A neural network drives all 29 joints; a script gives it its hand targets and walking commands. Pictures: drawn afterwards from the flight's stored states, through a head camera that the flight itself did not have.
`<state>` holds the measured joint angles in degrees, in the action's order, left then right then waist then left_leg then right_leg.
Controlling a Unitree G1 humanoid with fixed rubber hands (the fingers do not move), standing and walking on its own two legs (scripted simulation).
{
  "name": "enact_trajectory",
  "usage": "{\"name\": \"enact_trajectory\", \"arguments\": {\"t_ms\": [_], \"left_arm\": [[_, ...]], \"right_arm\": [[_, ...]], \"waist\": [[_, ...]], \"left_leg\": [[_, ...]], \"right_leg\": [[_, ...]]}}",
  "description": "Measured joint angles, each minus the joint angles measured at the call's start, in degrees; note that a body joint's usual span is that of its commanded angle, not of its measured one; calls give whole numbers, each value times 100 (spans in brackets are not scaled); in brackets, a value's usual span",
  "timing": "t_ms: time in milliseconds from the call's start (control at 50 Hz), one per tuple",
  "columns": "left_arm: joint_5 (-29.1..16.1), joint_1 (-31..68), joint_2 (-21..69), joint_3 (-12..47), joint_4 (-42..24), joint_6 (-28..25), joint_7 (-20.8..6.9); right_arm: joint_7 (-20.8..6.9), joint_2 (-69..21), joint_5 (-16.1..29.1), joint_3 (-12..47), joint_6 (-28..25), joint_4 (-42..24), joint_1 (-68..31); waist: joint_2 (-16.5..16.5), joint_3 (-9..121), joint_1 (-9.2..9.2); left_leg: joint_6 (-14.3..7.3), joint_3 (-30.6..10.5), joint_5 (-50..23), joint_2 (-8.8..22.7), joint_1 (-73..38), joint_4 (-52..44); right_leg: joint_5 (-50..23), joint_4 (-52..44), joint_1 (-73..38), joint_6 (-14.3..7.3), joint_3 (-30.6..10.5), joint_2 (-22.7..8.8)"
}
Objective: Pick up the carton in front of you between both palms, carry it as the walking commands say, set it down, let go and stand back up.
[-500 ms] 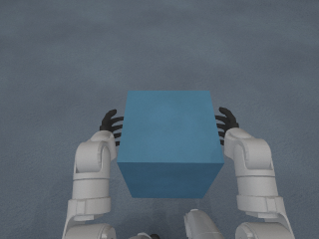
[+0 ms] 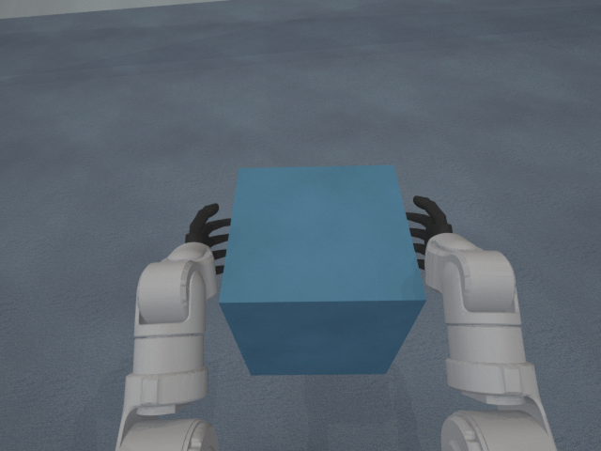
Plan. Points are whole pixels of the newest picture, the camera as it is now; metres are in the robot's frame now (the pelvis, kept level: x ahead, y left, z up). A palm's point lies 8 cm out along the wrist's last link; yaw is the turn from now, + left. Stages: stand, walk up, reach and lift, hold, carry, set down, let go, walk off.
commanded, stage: carry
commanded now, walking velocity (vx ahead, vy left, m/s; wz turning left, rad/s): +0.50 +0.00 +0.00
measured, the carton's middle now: (317, 277) +0.36 +0.02 +0.04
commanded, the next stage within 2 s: none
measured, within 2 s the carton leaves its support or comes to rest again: neither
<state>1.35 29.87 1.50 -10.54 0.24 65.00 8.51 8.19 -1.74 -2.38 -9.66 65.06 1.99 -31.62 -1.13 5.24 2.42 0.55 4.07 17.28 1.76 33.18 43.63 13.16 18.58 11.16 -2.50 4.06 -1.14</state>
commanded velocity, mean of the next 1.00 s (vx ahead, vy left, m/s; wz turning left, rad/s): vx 0.50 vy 0.00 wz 0.00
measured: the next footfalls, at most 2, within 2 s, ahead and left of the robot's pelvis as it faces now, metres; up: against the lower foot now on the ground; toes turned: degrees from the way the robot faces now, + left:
left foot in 0.14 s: +0.24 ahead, +0.13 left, +0.00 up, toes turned +8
right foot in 0.58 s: +0.51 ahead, -0.11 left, +0.00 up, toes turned -12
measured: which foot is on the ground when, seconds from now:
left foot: up 0.00-0.12, down 0.14-0.62, up 0.64-1.00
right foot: down 0.00-0.16, up 0.18-0.56, down 0.58-1.00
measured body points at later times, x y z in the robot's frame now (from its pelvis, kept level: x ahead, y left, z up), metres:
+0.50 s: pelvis +0.29 +0.02 +0.00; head +0.28 +0.03 +0.45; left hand +0.57 +0.16 +0.08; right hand +0.56 -0.14 +0.08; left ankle +0.20 +0.12 -0.75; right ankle +0.41 -0.12 -0.72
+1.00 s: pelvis +0.59 +0.00 -0.01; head +0.56 -0.01 +0.44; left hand +0.86 +0.15 +0.09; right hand +0.86 -0.15 +0.08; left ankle +0.73 +0.13 -0.72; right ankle +0.47 -0.10 -0.75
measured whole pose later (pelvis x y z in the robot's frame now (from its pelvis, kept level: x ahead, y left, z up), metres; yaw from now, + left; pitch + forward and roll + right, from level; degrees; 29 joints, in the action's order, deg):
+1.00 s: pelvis +0.59 +0.00 -0.01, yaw +0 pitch +3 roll +0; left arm 6.0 6.9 7.4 -4.6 -20.6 68.8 4.4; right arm 5.2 -7.4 -6.9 -5.3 69.6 -21.4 -6.9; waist 0.5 8.0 0.8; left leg 0.7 8.9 4.3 6.0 31.4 31.1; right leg 16.8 13.5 -0.4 0.6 11.8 -2.6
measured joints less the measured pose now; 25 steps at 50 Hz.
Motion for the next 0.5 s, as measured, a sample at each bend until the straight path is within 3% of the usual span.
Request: {"name": "enact_trajectory", "arguments": {"t_ms": [80,140,160,200,240,280,400,500], "left_arm": [[144,-63,123,-47,8,191,-100],[261,-256,208,-36,-128,329,-173],[245,-338,199,-34,-196,360,-250],[242,-621,177,-30,-355,413,-336],[288,-916,273,-31,-495,475,-366],[355,-1191,441,-10,-693,491,-385],[530,-1936,643,414,-1617,351,-393],[528,-2181,603,491,-2035,413,-392]], "right_arm": [[-44,-131,-164,-83,230,-213,244],[-83,-231,-248,-107,364,-365,449],[-99,-292,-282,-102,356,-382,514],[-128,-469,-396,-52,292,-423,761],[-128,-617,-490,-26,358,-620,1102],[-137,-718,-516,-43,399,-957,1496],[-245,-609,-323,149,325,-1782,2125],[-271,-593,-316,333,345,-2014,2241]], "waist": [[46,209,-33],[73,317,-85],[24,337,-110],[-78,317,-181],[8,244,-224],[61,169,-258],[97,39,-377],[112,186,-352]], "left_leg": [[31,240,-800,23,-268,-1208],[-29,579,-1147,-18,-832,-2018],[-189,660,-1413,-47,-937,-2020],[-405,773,-1084,-80,-983,-1654],[-450,766,-769,-29,-1219,-1718],[-371,737,-746,-4,-1521,-2015],[-302,649,-583,10,-2378,-2726],[-101,632,-121,50,-3085,-2900]], "right_leg": [[352,-196,-612,144,13,-42],[924,250,-872,284,-16,-86],[1201,764,-764,317,4,-160],[1261,2370,-131,291,-75,-261],[1247,3693,592,213,-107,-172],[970,4144,1184,195,-26,-196],[220,2860,2095,339,108,-408],[-521,1500,2066,285,368,-395]]}}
